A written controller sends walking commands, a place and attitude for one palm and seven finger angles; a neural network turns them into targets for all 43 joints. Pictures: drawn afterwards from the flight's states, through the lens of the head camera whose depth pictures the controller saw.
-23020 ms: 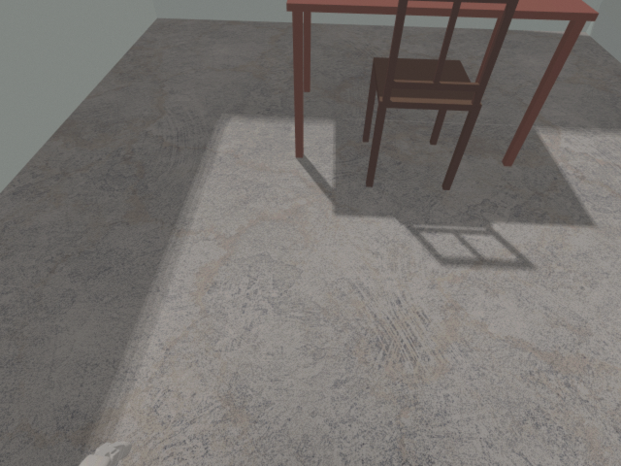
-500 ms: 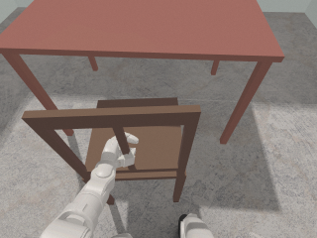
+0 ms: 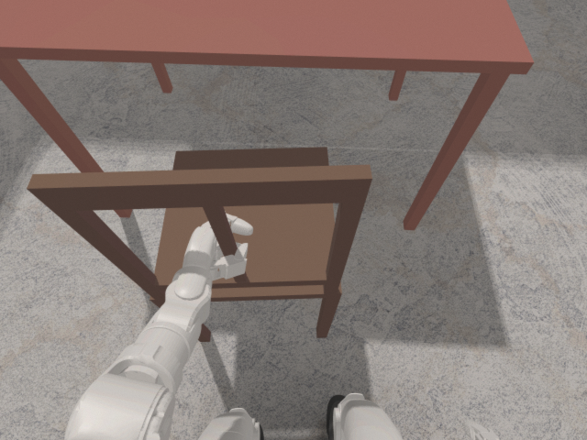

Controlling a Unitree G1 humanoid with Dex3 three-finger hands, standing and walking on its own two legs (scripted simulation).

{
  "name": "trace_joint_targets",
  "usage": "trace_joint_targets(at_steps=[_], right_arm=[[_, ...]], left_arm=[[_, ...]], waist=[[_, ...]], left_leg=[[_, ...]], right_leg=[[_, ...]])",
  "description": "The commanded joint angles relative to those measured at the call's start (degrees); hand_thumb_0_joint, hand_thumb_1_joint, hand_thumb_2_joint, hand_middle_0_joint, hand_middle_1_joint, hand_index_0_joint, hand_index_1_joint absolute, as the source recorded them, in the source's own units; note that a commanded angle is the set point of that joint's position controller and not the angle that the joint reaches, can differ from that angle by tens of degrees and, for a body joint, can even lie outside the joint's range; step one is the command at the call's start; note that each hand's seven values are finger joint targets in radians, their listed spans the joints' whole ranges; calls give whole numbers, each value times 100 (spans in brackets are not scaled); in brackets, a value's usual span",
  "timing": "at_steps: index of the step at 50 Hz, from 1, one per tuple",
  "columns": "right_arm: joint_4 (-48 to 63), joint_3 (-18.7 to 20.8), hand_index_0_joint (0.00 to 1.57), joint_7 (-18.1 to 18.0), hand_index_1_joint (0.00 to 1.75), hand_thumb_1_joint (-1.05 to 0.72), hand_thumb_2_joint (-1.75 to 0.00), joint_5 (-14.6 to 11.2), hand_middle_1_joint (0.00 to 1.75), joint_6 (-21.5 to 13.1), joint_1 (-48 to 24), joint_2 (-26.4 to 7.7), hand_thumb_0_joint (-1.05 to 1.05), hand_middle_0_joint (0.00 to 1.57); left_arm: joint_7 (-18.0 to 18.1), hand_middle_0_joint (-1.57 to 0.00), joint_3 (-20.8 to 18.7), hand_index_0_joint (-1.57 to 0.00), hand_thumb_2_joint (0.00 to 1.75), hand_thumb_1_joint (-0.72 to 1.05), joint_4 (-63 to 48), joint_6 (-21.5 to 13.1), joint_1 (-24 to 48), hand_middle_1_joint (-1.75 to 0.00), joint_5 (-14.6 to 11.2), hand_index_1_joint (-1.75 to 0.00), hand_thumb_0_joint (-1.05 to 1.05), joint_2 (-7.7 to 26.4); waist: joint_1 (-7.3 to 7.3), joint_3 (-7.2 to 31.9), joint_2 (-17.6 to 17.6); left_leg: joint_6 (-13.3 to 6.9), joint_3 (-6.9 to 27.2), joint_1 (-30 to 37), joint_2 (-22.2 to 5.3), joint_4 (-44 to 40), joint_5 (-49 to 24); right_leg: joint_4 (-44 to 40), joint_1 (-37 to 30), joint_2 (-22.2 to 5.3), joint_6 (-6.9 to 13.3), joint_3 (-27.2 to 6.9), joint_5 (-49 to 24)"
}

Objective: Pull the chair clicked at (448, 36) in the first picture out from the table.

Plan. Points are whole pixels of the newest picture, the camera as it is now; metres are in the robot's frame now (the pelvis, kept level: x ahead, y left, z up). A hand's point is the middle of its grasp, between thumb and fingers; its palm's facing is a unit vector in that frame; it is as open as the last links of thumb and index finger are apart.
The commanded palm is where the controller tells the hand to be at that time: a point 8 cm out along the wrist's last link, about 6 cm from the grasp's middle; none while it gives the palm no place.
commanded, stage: step backward, pulling the chair out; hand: left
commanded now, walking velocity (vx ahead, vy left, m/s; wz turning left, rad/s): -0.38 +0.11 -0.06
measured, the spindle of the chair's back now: (229, 247) +0.39 +0.11 -0.07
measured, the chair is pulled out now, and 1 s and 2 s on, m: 0.22 0.39 0.65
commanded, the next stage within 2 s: stop walking, hand still on the chair in 1.54 s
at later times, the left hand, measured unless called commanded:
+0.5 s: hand (227, 317) +0.28 +0.10 -0.06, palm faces -0.02 -0.98 -0.19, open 5.5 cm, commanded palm +0.28 +0.16 -0.05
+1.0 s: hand (198, 372) +0.20 +0.14 -0.06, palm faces -0.09 -0.98 -0.18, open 5.4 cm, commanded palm +0.20 +0.19 -0.06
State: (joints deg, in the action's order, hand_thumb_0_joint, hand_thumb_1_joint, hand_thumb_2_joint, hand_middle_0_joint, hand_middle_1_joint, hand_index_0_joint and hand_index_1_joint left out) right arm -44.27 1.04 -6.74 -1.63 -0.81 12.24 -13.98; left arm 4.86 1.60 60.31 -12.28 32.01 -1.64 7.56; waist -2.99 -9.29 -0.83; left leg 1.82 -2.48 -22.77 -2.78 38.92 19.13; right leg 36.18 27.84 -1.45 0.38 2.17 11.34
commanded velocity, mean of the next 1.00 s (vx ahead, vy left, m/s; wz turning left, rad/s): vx -0.38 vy -0.01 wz -0.03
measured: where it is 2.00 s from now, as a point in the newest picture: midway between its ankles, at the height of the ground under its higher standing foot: outside the picture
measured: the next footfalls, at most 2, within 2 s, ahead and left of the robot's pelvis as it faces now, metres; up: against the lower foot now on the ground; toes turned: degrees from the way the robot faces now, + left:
left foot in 0.64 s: -0.16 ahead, +0.16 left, +0.00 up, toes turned +3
right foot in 0.82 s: -0.15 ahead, -0.09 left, +0.00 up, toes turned -7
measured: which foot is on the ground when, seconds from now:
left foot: down 0.00-0.36, up 0.38-0.62, down 0.64-0.86, up 0.88-1.00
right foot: down 0.00-0.68, up 0.70-0.80, down 0.82-1.00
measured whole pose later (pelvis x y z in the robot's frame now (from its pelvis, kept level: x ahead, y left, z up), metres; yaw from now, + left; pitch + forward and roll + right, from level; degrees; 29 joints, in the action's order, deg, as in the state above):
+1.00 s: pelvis -0.17 +0.04 +0.01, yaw -3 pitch +2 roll +0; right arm -45.7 -0.5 -5.3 -0.9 -1.3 10.8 -11.6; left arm 4.0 -2.6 63.6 -12.4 33.0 -0.8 9.2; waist -2.6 -11.3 -0.2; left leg 3.5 0.4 -23.6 -3.0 43.3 25.1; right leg 30.3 20.7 -1.3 0.2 1.4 11.5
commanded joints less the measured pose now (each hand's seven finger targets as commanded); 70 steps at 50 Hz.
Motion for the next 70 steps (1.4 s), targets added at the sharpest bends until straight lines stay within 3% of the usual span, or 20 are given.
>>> trace_joint_targets(at_steps=[1,10,15,19,28,32,36,38,40,42,44,46,50,53,55,57,62,64,66,70], right_arm=[[466,255,20,-134,30,-90,-90,-31,30,-137,309,-778,0,20],[1043,176,20,-56,30,-90,-90,65,30,21,-91,-763,0,20],[711,297,20,-92,30,-90,-90,30,30,-119,262,-782,0,20],[505,314,20,-29,30,-90,-90,-36,30,-153,152,-769,0,20],[347,85,20,27,30,-90,-90,-70,30,-301,368,-815,0,20],[539,171,20,-110,30,-90,-90,-67,30,-205,501,-942,0,20],[1074,197,20,-41,30,-90,-90,178,30,-62,-10,-815,0,20],[841,228,20,55,30,-90,-90,164,30,-76,207,-753,0,20],[626,351,20,176,30,-90,-90,115,30,-84,572,-797,0,20],[325,372,20,211,30,-90,-90,77,30,-161,828,-808,0,20],[254,305,20,103,30,-90,-90,55,30,-171,753,-803,0,20],[284,268,20,66,30,-90,-90,42,30,-291,406,-732,0,20],[275,90,20,-57,30,-90,-90,98,30,-243,121,-658,0,20],[659,245,20,-4,30,-90,-90,119,30,-155,1,-883,0,20],[818,254,20,167,30,-90,-90,108,30,-85,36,-791,0,20],[894,204,20,175,30,-90,-90,206,30,-123,-221,-703,0,20],[824,365,20,231,30,-90,-90,90,30,-201,166,-774,0,20],[742,334,20,150,30,-90,-90,70,30,-155,149,-699,0,20],[703,372,20,85,30,-90,-90,-2,30,-183,-137,-678,0,20],[445,73,20,46,30,-90,-90,74,30,-256,-200,-536,0,20]], left_arm=[[74,-50,-213,-50,90,90,-983,-276,1629,-145,116,-145,0,985],[63,-50,-132,-50,90,90,-1833,-255,1387,-145,57,-145,0,764],[142,-50,-330,-50,90,90,-1498,-421,1730,-145,129,-145,0,1174],[246,-50,-505,-50,90,90,-982,-332,1408,-145,94,-145,0,1579],[101,-50,-418,-50,90,90,-991,-65,1171,-145,69,-145,0,1179],[19,-50,-275,-50,90,90,-1393,-70,1370,-145,92,-145,0,1049],[-33,-50,-140,-50,90,90,-2186,-135,1780,-145,155,-145,0,723],[-1,-50,-59,-50,90,90,-1809,-181,1771,-145,158,-145,0,449],[31,-50,-103,-50,90,90,-1517,-245,2076,-145,222,-145,0,486],[49,-50,-129,-50,90,90,-1056,-454,2238,-145,272,-145,0,604],[28,-50,-346,-50,90,90,-508,-448,1745,-145,245,-145,0,949],[-19,-50,-553,-50,90,90,-524,-344,1876,-145,242,-145,0,1182],[70,-50,-526,-50,90,90,-904,-389,1495,-145,190,-145,0,1285],[43,-50,-392,-50,90,90,-1451,-386,1326,-145,117,-145,0,1026],[-56,-50,-265,-50,90,90,-1652,-437,1089,-145,64,-145,0,757],[-22,-50,-271,-50,90,90,-2039,-431,1100,-145,187,-145,0,811],[-54,-50,-319,-50,90,90,-2096,-516,1027,-145,228,-145,0,932],[-26,-50,-366,-50,90,90,-1860,-497,1151,-145,292,-145,0,1219],[71,-50,-659,-50,90,90,-1473,-384,1169,-145,263,-145,0,1651],[125,-50,-741,-50,90,90,-1008,-248,1055,-145,216,-145,0,1467]], waist=[[27,3267,644],[201,2406,-902],[23,2691,269],[290,2386,1332],[241,2825,1267],[98,2869,574],[138,2067,-1873],[121,1634,-1002],[74,2282,-343],[-28,2852,-37],[54,2817,928],[149,2539,1189],[93,2915,128],[89,2906,-299],[129,2555,-750],[138,2215,-1682],[-29,2734,-807],[-76,2463,200],[114,2459,1254],[230,2483,678]], left_leg=[[109,451,416,-287,-176,-148],[-663,970,-267,-1486,-1668,-1418],[-199,256,245,-768,-519,-966],[42,332,231,276,1798,1389],[74,77,608,320,-241,1090],[-129,142,986,-233,-2126,-493],[-671,837,265,-1626,-2019,-2791],[-743,851,1246,-1778,-1345,-4984],[-382,451,2526,-1492,57,-6179],[28,222,1832,-1006,1092,-4959],[222,356,-166,-222,1483,238],[135,720,-419,-260,1102,1226],[157,282,723,-187,-822,-674],[-615,1372,1012,-1477,-1208,-4215],[-919,1504,701,-1812,-1672,-2941],[-1033,1498,223,-1900,-1660,-2689],[-555,838,1069,-1365,-552,-2852],[-169,348,488,-754,-119,-1301],[75,268,458,32,1425,952],[72,561,432,3,1257,808]], right_leg=[[-494,-2388,-1621,477,-1419,-4385],[944,-1585,-188,-30,-219,685],[-215,-1415,-818,110,-1038,-1263],[-2527,-525,-2053,663,-2570,1343],[-1849,-1951,-1692,448,-1378,-1001],[-928,-2086,-950,3,-729,-1244],[1687,-1217,-242,-113,-138,498],[1379,-429,-114,47,-193,942],[-290,-722,-127,165,-48,-247],[-1052,-2331,-575,467,-429,-3848],[-643,-3619,-1733,1141,-1662,-7119],[-699,-3190,-1931,986,-1490,-6291],[-380,-2448,-1359,424,-843,-4186],[438,-1845,-237,-138,-299,-1483],[622,-1534,77,-91,-182,1343],[998,-1465,-31,1,-214,1557],[-711,-2004,-79,-75,-281,-501],[-1031,-1840,-745,160,-824,-1657],[-1958,-958,-1768,656,-1848,-396],[-1426,-1370,-1499,682,-1090,-1187]])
